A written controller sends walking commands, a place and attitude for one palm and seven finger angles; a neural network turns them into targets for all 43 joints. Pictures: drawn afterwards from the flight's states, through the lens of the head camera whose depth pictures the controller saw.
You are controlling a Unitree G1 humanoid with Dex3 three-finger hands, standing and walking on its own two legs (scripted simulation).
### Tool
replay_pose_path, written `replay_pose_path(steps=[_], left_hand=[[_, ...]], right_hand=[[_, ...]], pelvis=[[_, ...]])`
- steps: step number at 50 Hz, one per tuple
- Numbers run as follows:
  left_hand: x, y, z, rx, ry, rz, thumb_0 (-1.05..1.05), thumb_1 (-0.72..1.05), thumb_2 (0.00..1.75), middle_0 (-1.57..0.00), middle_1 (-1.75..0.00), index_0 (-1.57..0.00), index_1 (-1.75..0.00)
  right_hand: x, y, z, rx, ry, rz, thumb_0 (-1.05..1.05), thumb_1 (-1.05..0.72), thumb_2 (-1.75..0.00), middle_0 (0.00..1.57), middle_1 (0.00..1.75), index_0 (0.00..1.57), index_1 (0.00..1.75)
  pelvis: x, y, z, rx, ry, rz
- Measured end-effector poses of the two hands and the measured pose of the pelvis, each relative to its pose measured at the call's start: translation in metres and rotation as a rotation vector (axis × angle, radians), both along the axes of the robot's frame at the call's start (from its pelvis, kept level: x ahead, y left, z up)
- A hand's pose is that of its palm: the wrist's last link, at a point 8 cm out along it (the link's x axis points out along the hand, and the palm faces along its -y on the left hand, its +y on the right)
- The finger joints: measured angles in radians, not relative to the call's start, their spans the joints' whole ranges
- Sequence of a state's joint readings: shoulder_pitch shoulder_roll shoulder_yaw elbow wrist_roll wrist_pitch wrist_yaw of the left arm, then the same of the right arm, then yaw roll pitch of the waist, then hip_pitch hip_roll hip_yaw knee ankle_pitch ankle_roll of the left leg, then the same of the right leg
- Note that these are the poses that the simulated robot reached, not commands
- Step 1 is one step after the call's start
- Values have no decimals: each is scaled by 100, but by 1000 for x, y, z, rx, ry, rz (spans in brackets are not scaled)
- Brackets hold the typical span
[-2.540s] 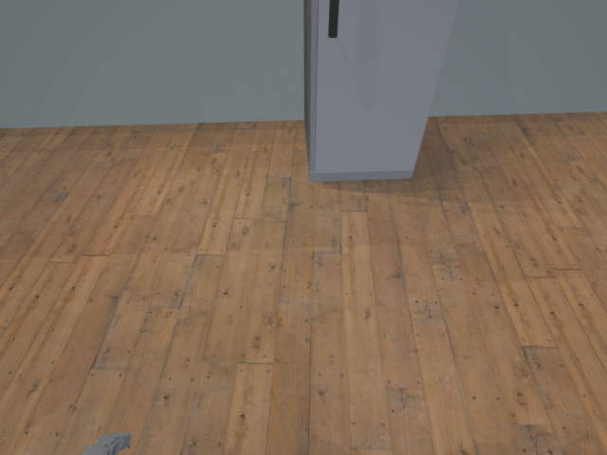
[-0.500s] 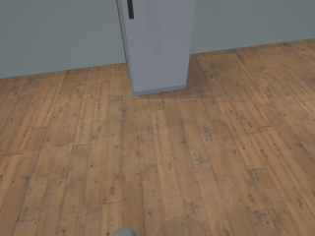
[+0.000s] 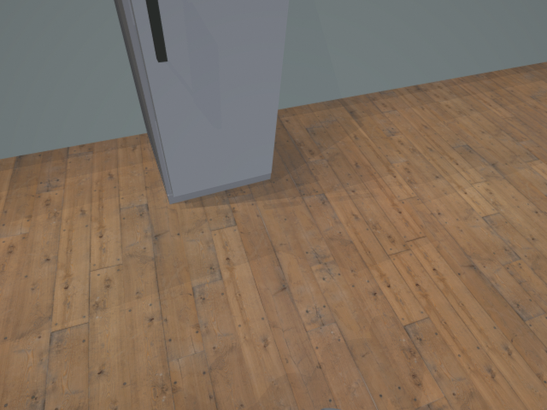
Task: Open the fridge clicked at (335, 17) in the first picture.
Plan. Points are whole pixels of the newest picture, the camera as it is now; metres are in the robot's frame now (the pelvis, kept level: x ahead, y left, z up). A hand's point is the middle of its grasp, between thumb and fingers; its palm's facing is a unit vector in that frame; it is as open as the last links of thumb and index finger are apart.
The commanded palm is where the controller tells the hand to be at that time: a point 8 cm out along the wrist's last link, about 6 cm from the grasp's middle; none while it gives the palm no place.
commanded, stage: walk to a spot facing it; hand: left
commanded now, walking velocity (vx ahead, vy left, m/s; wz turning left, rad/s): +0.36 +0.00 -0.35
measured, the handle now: out of the picture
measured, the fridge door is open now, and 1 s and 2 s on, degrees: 0 0 0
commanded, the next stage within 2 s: turn to face it in 0.82 s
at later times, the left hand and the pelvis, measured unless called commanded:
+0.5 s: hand (234, 300) +0.35 +0.10 -0.18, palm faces -0.26 -0.96 -0.11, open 7.3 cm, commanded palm none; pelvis +0.21 -0.03 -0.01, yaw -11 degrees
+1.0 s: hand (218, 271) +0.43 +0.14 -0.19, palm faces -0.18 -0.97 -0.15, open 7.3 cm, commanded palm none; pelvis +0.43 -0.04 -0.01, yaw -16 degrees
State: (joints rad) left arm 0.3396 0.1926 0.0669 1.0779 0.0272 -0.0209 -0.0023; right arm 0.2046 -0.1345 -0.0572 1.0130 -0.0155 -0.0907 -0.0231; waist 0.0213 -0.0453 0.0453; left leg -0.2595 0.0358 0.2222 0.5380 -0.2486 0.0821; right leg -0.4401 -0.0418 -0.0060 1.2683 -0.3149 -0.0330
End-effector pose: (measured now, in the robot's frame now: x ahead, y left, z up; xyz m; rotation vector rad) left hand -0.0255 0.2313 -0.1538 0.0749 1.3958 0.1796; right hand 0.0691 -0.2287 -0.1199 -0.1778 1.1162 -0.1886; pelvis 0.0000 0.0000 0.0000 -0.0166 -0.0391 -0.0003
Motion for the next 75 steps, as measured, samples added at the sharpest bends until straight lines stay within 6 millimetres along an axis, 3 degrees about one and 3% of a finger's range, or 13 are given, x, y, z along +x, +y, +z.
replay_pose_path(steps=[5, 11, 18, 24, 29, 36, 39, 48, 54, 60, 64, 68, 75], left_hand=[[100, 20, 13, 14, -145, -61, 1, 92, 90, -20, -30, -20, -30], [185, 15, 19, -6, -182, -142, 1, 92, 90, -20, -30, -20, -30], [277, -22, 14, -46, -163, -272, 1, 92, 90, -20, -30, -20, -30], [372, -74, 4, -70, -214, -374, 1, 91, 90, -20, -30, -20, -30], [414, -95, -1, -54, -269, -344, 1, 91, 90, -20, -30, -20, -30], [430, -64, 21, 60, -191, -314, -3, 95, 90, -20, -30, -21, -30], [432, -55, 22, 64, -128, -308, -2, 94, 90, -20, -30, -20, -30], [449, -39, -7, 2, 47, -236, 0, 92, 90, -20, -30, -20, -30], [505, -41, -1, 6, 42, -275, 1, 91, 90, -20, -30, -20, -30], [578, -61, 16, 26, -130, -248, 1, 92, 90, -20, -30, -20, -30], [609, -76, 26, 59, -213, -232, 1, 92, 90, -20, -30, -20, -30], [618, -92, 33, 105, -269, -215, 1, 92, 90, -20, -30, -20, -30], [589, -102, 51, 132, -255, -114, 1, 91, 90, -20, -30, -21, -30]], right_hand=[[-34, -3, 4, -30, 142, -83, -2, -95, -90, 20, 30, 20, 30], [-66, 20, 1, 16, 296, -192, -1, -93, -90, 20, 30, 20, 30], [-78, 56, -2, 115, 446, -313, 0, -91, -90, 20, 30, 20, 30], [-63, 69, -7, 200, 580, -399, 0, -91, -90, 20, 30, 20, 30], [-1, 37, -22, 213, 561, -411, 0, -91, -90, 20, 30, 20, 30], [177, -41, -21, 101, 187, -327, 0, -91, -90, 20, 30, 20, 30], [238, -65, -12, 54, 81, -297, 1, -94, -90, 20, 30, 20, 30], [383, -68, -6, -17, -36, -178, 0, -93, -90, 20, 30, 20, 30], [390, -45, -7, 20, 14, -236, -1, -93, -90, 20, 30, 20, 30], [367, -52, -15, 50, 188, -227, -2, -95, -90, 20, 30, 21, 30], [361, -63, -27, 92, 255, -215, -1, -93, -90, 20, 30, 21, 30], [373, -85, -44, 125, 263, -193, 0, -92, -90, 20, 30, 20, 30], [428, -119, -31, 104, 201, -79, 0, -91, -90, 20, 30, 20, 30]], pelvis=[[35, 13, 8, 6, 7, -34], [80, 17, 10, 9, 12, -79], [138, 5, 5, 4, 21, -137], [197, -20, -9, -7, 39, -185], [244, -47, -17, 1, 17, -211], [299, -57, 2, -1, 15, -234], [324, -55, 4, -3, 19, -237], [413, -38, -11, -5, 14, -265], [446, -36, -2, 5, -5, -262], [460, -47, 3, 15, 13, -188], [466, -64, 0, 31, 20, -143], [470, -85, -7, 39, 19, -100], [474, -103, 6, 62, 14, 11]])
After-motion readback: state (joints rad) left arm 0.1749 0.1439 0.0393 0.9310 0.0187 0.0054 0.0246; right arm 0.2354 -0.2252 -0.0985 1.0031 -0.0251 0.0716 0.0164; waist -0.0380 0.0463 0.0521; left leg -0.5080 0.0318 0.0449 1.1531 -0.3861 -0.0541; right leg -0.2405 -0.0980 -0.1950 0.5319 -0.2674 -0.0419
